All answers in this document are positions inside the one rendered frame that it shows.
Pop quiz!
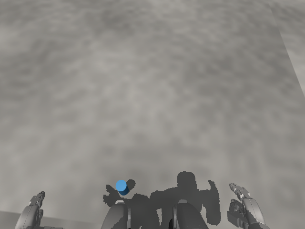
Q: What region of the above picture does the right robot hand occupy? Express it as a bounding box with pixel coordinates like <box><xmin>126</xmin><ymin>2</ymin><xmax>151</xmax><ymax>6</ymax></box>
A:
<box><xmin>227</xmin><ymin>183</ymin><xmax>266</xmax><ymax>229</ymax></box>

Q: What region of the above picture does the left robot hand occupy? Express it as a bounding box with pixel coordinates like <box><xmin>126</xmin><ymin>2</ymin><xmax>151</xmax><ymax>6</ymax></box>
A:
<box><xmin>15</xmin><ymin>191</ymin><xmax>63</xmax><ymax>229</ymax></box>

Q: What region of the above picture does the can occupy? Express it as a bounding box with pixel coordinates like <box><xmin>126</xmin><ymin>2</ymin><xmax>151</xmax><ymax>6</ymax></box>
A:
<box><xmin>116</xmin><ymin>180</ymin><xmax>129</xmax><ymax>196</ymax></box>

